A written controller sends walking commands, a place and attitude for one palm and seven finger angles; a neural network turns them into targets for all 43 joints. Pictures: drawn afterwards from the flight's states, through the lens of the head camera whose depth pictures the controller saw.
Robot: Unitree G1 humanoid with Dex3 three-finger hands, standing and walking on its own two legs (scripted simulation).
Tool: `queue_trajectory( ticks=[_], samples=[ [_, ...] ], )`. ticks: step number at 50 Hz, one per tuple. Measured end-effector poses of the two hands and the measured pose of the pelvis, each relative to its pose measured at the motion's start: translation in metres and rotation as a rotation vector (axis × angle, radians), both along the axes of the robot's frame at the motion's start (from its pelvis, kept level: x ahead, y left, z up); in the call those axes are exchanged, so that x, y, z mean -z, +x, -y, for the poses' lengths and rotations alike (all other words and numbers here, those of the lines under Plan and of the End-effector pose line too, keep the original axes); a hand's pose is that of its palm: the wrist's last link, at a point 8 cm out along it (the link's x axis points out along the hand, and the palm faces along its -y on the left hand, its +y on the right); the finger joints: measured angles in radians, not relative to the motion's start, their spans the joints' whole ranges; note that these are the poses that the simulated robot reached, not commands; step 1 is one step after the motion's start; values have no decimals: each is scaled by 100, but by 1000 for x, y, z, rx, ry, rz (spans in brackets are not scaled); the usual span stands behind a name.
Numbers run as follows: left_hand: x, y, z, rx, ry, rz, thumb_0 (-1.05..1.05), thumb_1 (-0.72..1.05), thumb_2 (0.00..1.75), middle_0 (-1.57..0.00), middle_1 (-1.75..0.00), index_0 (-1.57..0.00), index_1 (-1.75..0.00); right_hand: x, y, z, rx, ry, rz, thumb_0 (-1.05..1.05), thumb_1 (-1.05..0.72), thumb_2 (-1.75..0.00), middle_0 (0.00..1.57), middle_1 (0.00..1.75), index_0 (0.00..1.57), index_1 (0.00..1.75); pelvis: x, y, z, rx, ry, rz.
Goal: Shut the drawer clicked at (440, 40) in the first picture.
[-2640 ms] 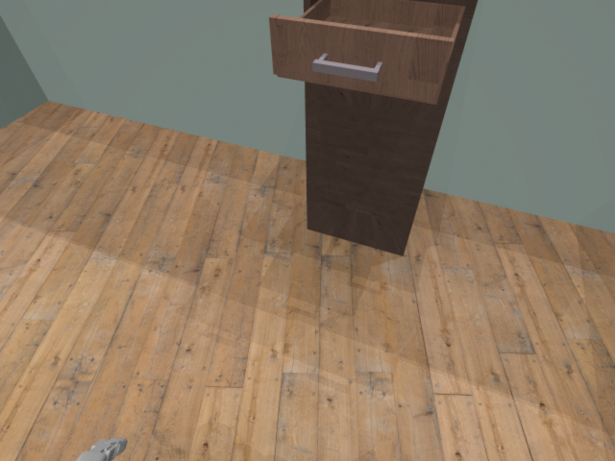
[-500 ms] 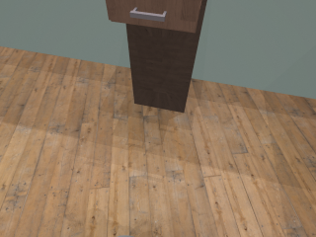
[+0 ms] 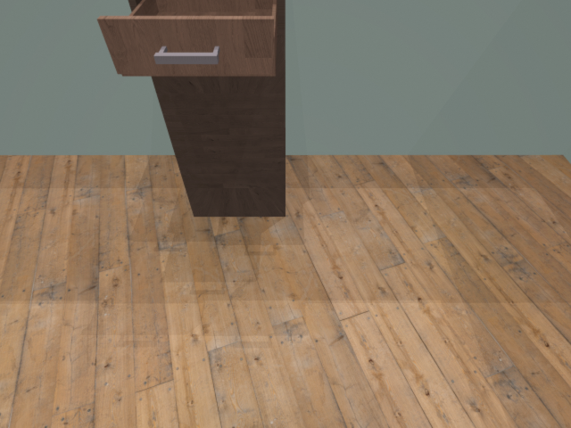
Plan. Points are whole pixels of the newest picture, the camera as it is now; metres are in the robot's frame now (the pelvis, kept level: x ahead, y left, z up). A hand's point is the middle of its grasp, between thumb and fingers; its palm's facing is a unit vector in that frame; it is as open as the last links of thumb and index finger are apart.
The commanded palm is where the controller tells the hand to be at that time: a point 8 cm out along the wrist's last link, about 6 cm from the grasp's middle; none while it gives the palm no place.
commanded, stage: take the last steps up to it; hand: left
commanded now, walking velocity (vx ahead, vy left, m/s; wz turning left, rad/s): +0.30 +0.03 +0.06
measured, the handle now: (188, 54) +0.84 +0.25 +0.13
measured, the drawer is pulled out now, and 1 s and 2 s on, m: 0.26 0.26 0.26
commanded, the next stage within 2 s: come to a stop and stand still in 1.28 s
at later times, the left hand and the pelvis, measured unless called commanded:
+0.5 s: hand out of the picture +0.10 +0.24 -0.19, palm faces +0.08 -0.99 -0.14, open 7.4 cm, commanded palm none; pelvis +0.17 +0.07 -0.01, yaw +0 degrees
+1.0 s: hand (204, 273) +0.45 +0.19 -0.17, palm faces -0.03 -0.99 -0.16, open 7.4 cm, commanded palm none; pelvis +0.35 +0.03 -0.01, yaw +0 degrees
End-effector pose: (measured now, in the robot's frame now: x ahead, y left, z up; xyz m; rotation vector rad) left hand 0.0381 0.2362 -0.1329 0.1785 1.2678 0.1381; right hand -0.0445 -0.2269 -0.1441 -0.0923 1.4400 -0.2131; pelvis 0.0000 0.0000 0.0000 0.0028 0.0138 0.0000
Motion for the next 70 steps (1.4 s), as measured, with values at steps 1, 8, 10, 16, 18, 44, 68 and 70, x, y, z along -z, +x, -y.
queue_trajectory(
  ticks=[1, 8, 10, 16, 18, 44, 68, 70],
  samples=[
    [0, 2, 5, -10, -4, 10, 1, 91, 90, -19, -29, -20, -30, 2, -4, 2, -2, 5, -32, 0, -90, -90, 20, 30, 20, 30, 1, 3, 1, -5, -10, 4],
    [1, -23, 18, -92, -27, -82, 1, 92, 89, -20, -30, -20, -30, -9, 43, 13, -28, -7, -36, 1, -91, -90, 20, 30, 20, 30, -7, 43, 1, -18, -14, 14],
    [4, -32, 19, -102, -43, -143, 1, 92, 89, -20, -30, -20, -30, -11, 72, 11, -35, -18, 8, 1, -91, -90, 20, 30, 20, 30, -7, 55, -3, -23, -17, 15],
    [17, -38, 8, -150, -94, -294, 1, 91, 89, -20, -30, -20, -30, -11, 180, -14, -108, -39, 132, 1, -91, -90, 19, 30, 20, 29, 4, 101, -29, -35, -34, 13],
    [26, -32, -2, -164, -106, -331, 1, 91, 89, -20, -30, -20, -30, -7, 217, -28, -137, -52, 180, 1, -91, -90, 19, 30, 20, 29, 13, 120, -42, -34, -35, 14],
    [-7, 346, -42, 46, -51, 85, 1, 91, 90, -19, -29, -20, -29, -10, 248, -99, 77, 63, -73, 0, -91, -90, 20, 30, 20, 30, -9, 293, -62, 10, 20, 31],
    [16, 372, -12, -159, -86, -156, 0, 92, 89, -20, -30, -20, -30, -24, 596, -35, -166, -46, 278, 0, -91, -90, 19, 30, 19, 29, -3, 464, -40, -37, -49, 25],
    [26, 372, -16, -174, -107, -195, 0, 92, 89, -20, -30, -20, -30, -23, 620, -47, -187, -52, 312, 0, -91, -90, 19, 30, 20, 29, 3, 479, -48, -34, -45, 30]
  ],
)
